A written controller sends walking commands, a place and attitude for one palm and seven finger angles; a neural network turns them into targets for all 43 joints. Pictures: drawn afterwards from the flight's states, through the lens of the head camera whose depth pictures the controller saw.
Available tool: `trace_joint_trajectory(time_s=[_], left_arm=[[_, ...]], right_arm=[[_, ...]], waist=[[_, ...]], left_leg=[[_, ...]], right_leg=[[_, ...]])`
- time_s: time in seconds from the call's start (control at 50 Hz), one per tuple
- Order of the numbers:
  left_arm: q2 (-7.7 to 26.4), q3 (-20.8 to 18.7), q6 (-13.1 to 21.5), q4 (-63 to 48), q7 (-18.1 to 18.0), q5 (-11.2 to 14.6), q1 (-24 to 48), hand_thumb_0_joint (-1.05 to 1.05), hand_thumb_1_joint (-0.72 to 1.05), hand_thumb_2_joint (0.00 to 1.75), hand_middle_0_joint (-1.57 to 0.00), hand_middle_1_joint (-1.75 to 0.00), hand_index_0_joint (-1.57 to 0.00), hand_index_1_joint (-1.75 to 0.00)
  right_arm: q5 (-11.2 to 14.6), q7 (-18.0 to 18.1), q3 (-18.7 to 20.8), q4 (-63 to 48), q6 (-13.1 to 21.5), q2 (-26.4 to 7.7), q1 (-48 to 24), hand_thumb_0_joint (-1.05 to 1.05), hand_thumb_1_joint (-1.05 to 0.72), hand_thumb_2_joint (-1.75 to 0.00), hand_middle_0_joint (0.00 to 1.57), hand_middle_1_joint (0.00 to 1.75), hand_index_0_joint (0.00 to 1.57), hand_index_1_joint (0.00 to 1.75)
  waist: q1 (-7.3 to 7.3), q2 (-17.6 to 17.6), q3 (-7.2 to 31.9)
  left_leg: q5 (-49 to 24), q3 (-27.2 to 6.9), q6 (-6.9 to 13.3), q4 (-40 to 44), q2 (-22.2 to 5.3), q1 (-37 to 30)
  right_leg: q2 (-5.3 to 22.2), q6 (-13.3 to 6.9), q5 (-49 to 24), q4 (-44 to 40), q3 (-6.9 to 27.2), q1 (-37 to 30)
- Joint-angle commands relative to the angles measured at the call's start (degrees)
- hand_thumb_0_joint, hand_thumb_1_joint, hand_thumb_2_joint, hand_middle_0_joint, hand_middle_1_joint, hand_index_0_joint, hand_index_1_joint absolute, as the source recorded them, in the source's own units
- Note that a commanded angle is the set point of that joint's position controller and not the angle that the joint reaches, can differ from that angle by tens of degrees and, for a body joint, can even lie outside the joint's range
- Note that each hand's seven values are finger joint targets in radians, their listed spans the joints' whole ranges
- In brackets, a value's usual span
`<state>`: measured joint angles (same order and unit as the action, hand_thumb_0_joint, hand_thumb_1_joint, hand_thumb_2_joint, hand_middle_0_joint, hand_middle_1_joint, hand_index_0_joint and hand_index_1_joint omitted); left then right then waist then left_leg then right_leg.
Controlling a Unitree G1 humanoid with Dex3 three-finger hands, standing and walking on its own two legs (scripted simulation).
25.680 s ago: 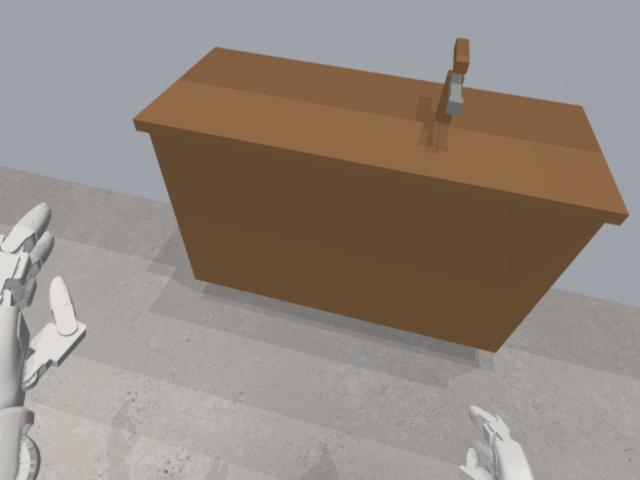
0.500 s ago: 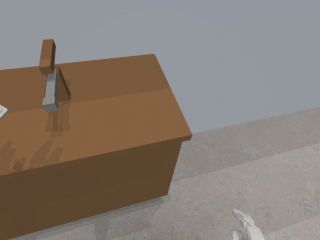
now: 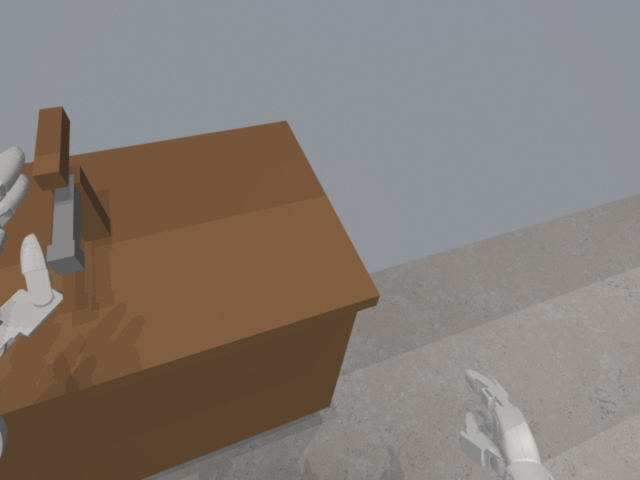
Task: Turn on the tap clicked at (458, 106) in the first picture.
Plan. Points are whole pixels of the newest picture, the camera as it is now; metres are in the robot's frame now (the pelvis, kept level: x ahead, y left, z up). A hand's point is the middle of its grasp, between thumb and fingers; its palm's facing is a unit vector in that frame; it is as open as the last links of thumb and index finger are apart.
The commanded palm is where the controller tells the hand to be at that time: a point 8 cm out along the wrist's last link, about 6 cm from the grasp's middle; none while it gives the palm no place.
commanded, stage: come to a stop and stand still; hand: left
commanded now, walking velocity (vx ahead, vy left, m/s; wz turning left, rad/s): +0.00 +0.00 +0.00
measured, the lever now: (66, 257) +0.32 +0.33 +0.09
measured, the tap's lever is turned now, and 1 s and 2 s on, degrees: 0 0 0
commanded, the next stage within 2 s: look again from close up in 0.12 s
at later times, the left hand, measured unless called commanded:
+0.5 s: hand (3, 373) +0.17 +0.27 +0.16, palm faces +0.41 -0.83 -0.37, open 7.4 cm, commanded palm +0.11 +0.29 +0.18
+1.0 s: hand (38, 351) +0.18 +0.25 +0.17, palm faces +0.36 -0.85 -0.39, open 7.4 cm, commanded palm +0.11 +0.28 +0.18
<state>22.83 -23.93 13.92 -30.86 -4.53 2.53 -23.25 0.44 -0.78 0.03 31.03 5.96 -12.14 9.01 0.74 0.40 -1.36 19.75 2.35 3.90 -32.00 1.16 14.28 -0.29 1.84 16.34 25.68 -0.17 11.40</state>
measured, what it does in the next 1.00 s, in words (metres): shifts its weight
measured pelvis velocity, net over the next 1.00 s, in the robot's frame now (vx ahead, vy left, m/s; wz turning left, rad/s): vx -0.05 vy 0.00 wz -0.01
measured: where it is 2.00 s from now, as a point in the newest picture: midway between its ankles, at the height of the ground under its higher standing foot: outside the picture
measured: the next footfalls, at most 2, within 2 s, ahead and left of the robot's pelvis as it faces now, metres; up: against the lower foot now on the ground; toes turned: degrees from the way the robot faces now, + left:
none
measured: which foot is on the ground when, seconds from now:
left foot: down 0.00-1.00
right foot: down 0.00-1.00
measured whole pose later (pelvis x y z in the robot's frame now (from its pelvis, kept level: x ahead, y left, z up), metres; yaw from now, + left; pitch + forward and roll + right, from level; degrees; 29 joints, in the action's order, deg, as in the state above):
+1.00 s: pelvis -0.05 +0.00 +0.00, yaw -1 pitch +0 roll -1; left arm 20.2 -21.7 15.5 -22.0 -3.6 2.7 -20.1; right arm 0.8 -1.6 -0.2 32.2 8.4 -11.8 12.5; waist 1.0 -1.0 -2.7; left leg 13.8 3.7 4.6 -28.4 2.3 15.3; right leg 0.9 2.1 11.6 25.3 0.9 14.1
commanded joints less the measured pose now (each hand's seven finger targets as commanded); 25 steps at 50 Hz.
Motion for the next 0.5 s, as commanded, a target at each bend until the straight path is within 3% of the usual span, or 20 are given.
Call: trace_joint_trajectory(time_s=[0.0, 0.02, 0.1, 0.16, 0.2, 0.24, 0.3, 0.32, 0.38, 0.48], left_arm=[[9.0, -5.9, 0.4, -2.5, -1.2, 0.3, -1.1, 0.0, 0.9, 0.9, -0.2, -0.3, -0.2, -0.3], [7.8, -4.8, 0.5, -2.4, -1.0, 0.5, -0.6, 0.0, 0.9, 0.9, -0.2, -0.3, -0.2, -0.3], [10.7, -5.2, 0.8, -11.4, -1.2, 0.1, 5.6, 0.0, 0.9, 0.9, -0.2, -0.3, -0.2, -0.3], [9.3, -2.6, 1.2, -15.5, -1.5, -0.2, 6.4, 0.0, 0.9, 0.9, -0.2, -0.3, -0.2, -0.3], [10.3, -3.6, 1.1, -16.3, -1.9, -0.4, 6.3, 0.0, 0.9, 0.9, -0.2, -0.3, -0.2, -0.3], [9.0, -2.8, 1.3, -13.7, -1.9, -0.3, 5.0, 0.0, 0.9, 0.9, -0.2, -0.3, -0.2, -0.3], [8.9, -4.7, 0.9, -6.4, -2.0, -0.1, 1.0, 0.0, 0.9, 0.9, -0.2, -0.3, -0.2, -0.3], [7.0, -3.2, 0.9, -4.4, -1.7, 0.0, 0.8, 0.0, 0.9, 0.9, -0.2, -0.3, -0.2, -0.3], [6.3, -2.2, 1.0, -1.0, -1.2, 0.1, 2.4, 0.0, 0.9, 0.9, -0.2, -0.3, -0.2, -0.3], [5.7, 0.3, 1.5, -2.3, -1.0, -1.0, 7.5, 0.0, 0.9, 0.9, -0.2, -0.3, -0.2, -0.3]], right_arm=[[0.9, 1.7, 2.4, -7.0, 0.1, -7.2, -1.3, 0.0, -0.9, -0.9, 0.2, 0.3, 0.2, 0.3], [0.7, 2.0, 2.4, -7.2, -0.2, -7.2, -1.3, 0.0, -0.9, -0.9, 0.2, 0.3, 0.2, 0.3], [0.5, 2.6, 1.8, -8.5, 0.1, -6.4, -3.7, 0.0, -0.9, -0.9, 0.2, 0.3, 0.2, 0.3], [0.2, 2.4, 1.8, -8.7, 1.4, -6.2, -3.4, 0.0, -0.9, -0.9, 0.2, 0.3, 0.2, 0.3], [0.2, 2.4, 1.8, -8.4, 1.9, -6.3, -3.6, 0.0, -0.9, -0.9, 0.2, 0.3, 0.2, 0.3], [0.1, 2.3, 1.7, -8.0, 2.0, -6.3, -3.0, 0.0, -0.9, -0.9, 0.2, 0.3, 0.2, 0.3], [0.3, 2.5, 2.0, -7.1, 1.6, -6.6, -2.2, 0.0, -0.9, -0.9, 0.2, 0.3, 0.2, 0.3], [0.3, 2.5, 1.8, -6.8, 1.2, -6.4, -1.9, 0.0, -0.9, -0.9, 0.2, 0.3, 0.2, 0.3], [0.4, 2.8, 1.9, -6.7, 1.0, -6.6, -2.1, 0.0, -0.9, -0.9, 0.2, 0.3, 0.2, 0.3], [0.6, 3.2, 1.7, -7.3, 1.8, -6.8, -3.0, 0.0, -0.9, -0.9, 0.2, 0.3, 0.2, 0.3]], waist=[[-0.21, 2.6, 9.9], [-0.34, 2.1, 10.6], [0.11, -5.8, 12.3], [0.34, -9.6, 12.8], [0.52, -9.8, 12.5], [0.4, -9.2, 11.1], [0.55, -5.7, 8.7], [0.41, -3.7, 7.9], [0.17, -2.8, 4.9], [0.39, -2.6, 3.2]], left_leg=[[-36.1, -3.9, -3.8, 2.6, -5.5, -4.9], [-36.5, -4.3, -3.7, 3.4, -5.6, -5.6], [-38.1, -5.0, -3.6, 5.3, -6.3, -8.5], [-38.0, -5.7, -3.7, 5.6, -6.7, -9.0], [-35.5, -6.0, -4.1, 6.2, -6.7, -7.7], [-30.0, -6.5, -4.4, 7.4, -6.6, -5.3], [-19.6, -6.5, -4.2, 9.4, -6.1, -1.6], [-16.5, -6.3, -4.0, 9.8, -6.0, -0.8], [-5.0, -7.2, -3.4, 13.1, -5.9, 1.7], [5.1, -8.6, -1.8, 17.0, -6.7, 4.2]], right_leg=[[4.0, -3.6, -32.3, 0.3, 0.6, -4.7], [3.7, -3.5, -30.5, 0.9, 0.0, -4.5], [3.1, -3.0, -24.0, 1.4, -0.2, -4.0], [2.6, -3.3, -19.1, 1.1, -0.7, -4.4], [2.4, -3.4, -18.2, 0.7, -0.7, -5.3], [2.5, -3.5, -16.2, -0.4, -0.5, -6.0], [2.9, -3.5, -14.7, -2.6, 0.4, -6.2], [3.0, -3.5, -13.9, -3.3, 0.5, -5.8], [3.1, -3.4, -8.5, -5.0, 1.5, -4.0], [2.3, -2.6, -3.5, -5.4, 1.7, -4.3]])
